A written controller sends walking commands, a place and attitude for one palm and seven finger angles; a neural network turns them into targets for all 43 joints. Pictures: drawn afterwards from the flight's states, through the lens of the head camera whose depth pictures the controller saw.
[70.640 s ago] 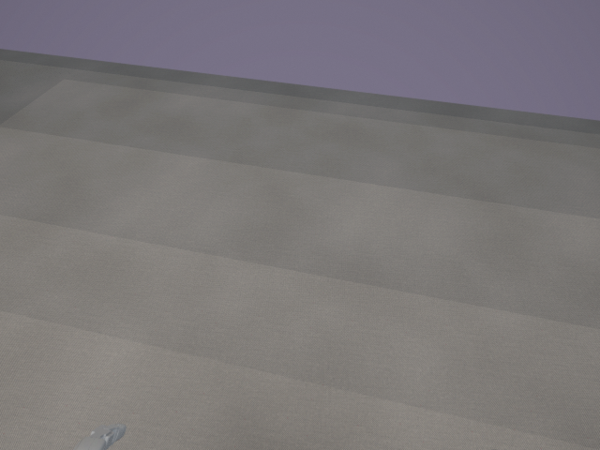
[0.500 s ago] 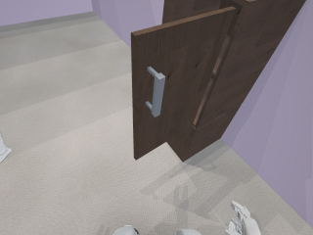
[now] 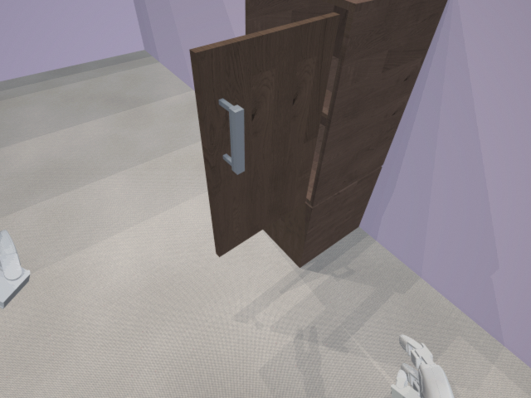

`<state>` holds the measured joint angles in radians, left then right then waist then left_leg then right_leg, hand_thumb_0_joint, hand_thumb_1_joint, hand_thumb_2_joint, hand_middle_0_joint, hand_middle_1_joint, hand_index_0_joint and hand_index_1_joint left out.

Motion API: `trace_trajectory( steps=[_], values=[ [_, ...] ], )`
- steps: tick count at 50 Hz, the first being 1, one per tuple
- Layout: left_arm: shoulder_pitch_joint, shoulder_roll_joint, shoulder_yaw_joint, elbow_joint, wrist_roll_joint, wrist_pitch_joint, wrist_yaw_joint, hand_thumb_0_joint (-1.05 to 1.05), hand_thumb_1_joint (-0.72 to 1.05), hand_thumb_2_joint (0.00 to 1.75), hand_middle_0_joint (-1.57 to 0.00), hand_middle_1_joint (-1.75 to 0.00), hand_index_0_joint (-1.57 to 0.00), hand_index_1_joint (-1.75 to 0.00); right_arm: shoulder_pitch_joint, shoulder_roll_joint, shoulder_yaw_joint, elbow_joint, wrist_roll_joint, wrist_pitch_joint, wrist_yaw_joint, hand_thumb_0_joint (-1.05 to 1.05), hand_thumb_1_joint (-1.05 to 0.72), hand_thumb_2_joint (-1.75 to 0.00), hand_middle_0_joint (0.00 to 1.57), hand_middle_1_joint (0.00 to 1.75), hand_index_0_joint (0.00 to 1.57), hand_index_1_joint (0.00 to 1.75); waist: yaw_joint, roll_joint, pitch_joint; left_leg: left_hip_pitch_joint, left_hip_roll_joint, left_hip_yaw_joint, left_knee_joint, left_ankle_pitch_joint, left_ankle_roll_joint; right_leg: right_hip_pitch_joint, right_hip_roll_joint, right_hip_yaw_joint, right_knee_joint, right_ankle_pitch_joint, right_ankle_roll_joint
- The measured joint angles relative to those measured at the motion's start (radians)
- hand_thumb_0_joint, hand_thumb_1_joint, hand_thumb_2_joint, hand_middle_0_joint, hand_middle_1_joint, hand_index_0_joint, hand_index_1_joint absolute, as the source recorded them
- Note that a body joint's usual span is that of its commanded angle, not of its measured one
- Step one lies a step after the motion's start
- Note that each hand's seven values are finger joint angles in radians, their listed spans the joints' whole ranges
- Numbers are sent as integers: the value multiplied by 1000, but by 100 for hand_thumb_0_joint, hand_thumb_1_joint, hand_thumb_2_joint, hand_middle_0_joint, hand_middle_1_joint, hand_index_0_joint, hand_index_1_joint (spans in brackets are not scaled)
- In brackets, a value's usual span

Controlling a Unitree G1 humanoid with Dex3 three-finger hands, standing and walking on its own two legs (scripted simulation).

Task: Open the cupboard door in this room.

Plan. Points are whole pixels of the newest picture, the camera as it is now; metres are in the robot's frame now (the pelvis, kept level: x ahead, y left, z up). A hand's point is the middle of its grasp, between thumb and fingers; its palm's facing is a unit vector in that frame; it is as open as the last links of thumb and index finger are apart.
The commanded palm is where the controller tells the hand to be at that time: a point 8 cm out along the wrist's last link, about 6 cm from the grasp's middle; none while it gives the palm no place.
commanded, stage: stop stepping back and stand still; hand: left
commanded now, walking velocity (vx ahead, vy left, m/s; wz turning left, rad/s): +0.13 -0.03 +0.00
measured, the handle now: (231, 137) +0.57 +0.09 +0.09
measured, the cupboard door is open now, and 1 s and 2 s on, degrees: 93 93 93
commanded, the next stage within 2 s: let the arm hang, fingers relaxed in 0.72 s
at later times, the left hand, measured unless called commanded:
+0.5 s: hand out of the picture +0.15 +0.27 +0.18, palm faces +0.46 -0.75 -0.48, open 7.5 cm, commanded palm +0.08 +0.31 +0.19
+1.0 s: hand out of the picture +0.10 +0.24 -0.08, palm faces +0.11 -0.92 -0.37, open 7.4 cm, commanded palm none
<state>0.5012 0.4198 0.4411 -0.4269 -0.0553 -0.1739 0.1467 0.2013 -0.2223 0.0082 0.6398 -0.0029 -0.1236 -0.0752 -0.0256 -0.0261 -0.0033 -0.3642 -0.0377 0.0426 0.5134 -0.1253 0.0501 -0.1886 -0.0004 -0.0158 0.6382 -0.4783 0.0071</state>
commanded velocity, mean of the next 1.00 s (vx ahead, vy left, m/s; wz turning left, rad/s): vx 0.07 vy -0.01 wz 0.00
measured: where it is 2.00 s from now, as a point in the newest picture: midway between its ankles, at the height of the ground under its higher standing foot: outside the picture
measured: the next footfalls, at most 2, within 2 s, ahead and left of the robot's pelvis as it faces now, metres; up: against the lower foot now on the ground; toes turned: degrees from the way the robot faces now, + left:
left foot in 0.30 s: +0.01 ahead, +0.13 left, +0.00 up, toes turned +7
left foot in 0.82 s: +0.01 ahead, +0.13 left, +0.00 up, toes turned +6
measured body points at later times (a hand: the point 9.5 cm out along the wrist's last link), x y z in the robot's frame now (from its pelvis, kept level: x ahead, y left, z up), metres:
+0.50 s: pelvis -0.05 +0.00 +0.00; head -0.04 +0.01 +0.45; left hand +0.12 +0.31 +0.20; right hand +0.12 -0.20 -0.09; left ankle -0.03 +0.13 -0.73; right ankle -0.02 -0.07 -0.72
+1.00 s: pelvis -0.05 +0.01 +0.00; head -0.03 -0.02 +0.45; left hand +0.09 +0.29 -0.05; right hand +0.12 -0.25 -0.12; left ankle -0.03 +0.12 -0.73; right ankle -0.02 -0.08 -0.73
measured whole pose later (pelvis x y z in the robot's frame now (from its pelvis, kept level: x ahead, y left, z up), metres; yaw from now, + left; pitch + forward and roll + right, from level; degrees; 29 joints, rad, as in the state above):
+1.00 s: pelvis -0.05 +0.01 +0.00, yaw +5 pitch +0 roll +2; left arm 0.26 0.26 0.08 0.46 0.03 0.03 0.01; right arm 0.13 -0.30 -0.01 0.79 -0.03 -0.04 -0.01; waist -0.02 0.04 0.03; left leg -0.33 -0.03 0.02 0.60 -0.27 0.02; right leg -0.35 0.00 -0.03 0.66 -0.31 -0.04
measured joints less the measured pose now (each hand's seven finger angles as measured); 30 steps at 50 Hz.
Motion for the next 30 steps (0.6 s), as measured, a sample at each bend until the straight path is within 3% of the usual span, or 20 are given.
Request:
trace_trajectory(
  steps=[2, 4, 6, 8, 10, 15, 18, 21, 25, 27, 30],
  values=[
    [4, -14, -19, 5, 8, 4, -2, 1, 88, 90, -21, -30, -21, -30, 2, 2, 0, -16, -2, 0, 2, 1, -90, -90, 20, 30, 20, 30, -16, 14, 8, -6, 3, -16, -12, 13, -9, 4, 6, -20, -48, 75, -21],
    [35, -22, -41, -15, 15, 3, -10, 1, 89, 90, -21, -30, -21, -30, 14, 5, -4, -24, -6, 12, 7, 1, -90, -90, 20, 30, 20, 30, -24, 27, 6, -42, 6, -39, 57, -94, -32, 3, 14, -43, -74, 132, -40],
    [81, -23, -53, -55, 20, -8, -17, 2, 88, 90, -21, -30, -21, -30, 31, 11, -6, -7, -9, 28, 11, 1, -90, -90, 20, 30, 20, 30, -1, 12, -12, -106, 2, -44, 275, -180, -54, -10, 12, -37, -85, 148, -50],
    [112, -29, -50, -76, 27, -31, -19, 1, 88, 90, -22, -30, -21, -30, 52, 13, -6, 17, -14, 35, 10, 1, -90, -90, 21, 30, 20, 30, 21, -6, -36, -132, 13, -34, 420, -183, -61, -16, 9, -26, -112, 168, -49],
    [107, -26, -41, -72, 36, -46, -14, 1, 88, 90, -22, -30, -21, -30, 78, 14, -6, 28, -14, 35, 1, 1, -90, -90, 21, 30, 20, 30, 31, -17, -52, -100, 40, -17, 393, -191, -55, -18, 3, -27, -136, 185, -45],
    [4, -40, -31, -21, 42, -59, 18, 1, 88, 90, -22, -30, -21, -30, 103, -14, -18, 36, -14, -2, -30, 1, -90, -90, 21, 30, 20, 30, 27, 14, -42, 87, 81, -7, 48, -175, -25, -54, -12, -69, -70, 155, -21],
    [-29, -46, -13, 4, 37, -46, 29, 1, 88, 90, -22, -30, -21, -30, 66, 7, -18, 37, -12, -13, -26, 1, -90, -90, 20, 30, 20, 30, 27, -8, 3, 97, 53, 20, 60, -156, -35, -96, -25, -25, 43, 80, -13],
    [-25, -27, -6, 3, 36, -34, 21, 1, 88, 90, -21, -30, -21, -30, 45, 43, -4, 30, -18, -37, -9, 1, -90, -90, 20, 30, 20, 30, 8, -5, 23, 115, 51, 21, 30, -139, -38, -136, -8, -33, 124, 34, -6],
    [20, -2, -12, -46, 33, -31, 12, 2, 89, 90, -21, -30, -21, -30, 33, 75, 27, 10, -13, -48, 16, 1, -90, -90, 21, 30, 20, 30, 2, 3, 38, 118, 58, 24, 23, -130, -50, -108, 6, -71, -8, 118, -1],
    [44, 4, -16, -53, 34, -40, 5, 1, 89, 90, -21, -30, -21, -30, 23, 76, 34, 4, -12, -38, 21, 1, -90, -90, 21, 30, 20, 30, 2, 22, 44, 106, 70, 24, 55, -147, -59, -88, 19, -81, -70, 203, -36],
    [62, -1, -29, -43, 33, -41, -6, 1, 88, 90, -22, -30, -21, -30, 13, 62, 26, 11, -10, -10, 24, 1, -90, -90, 21, 30, 20, 30, 10, 57, 38, 54, 73, -6, 172, -246, -53, -94, 40, -90, -77, 224, -93]
  ],
)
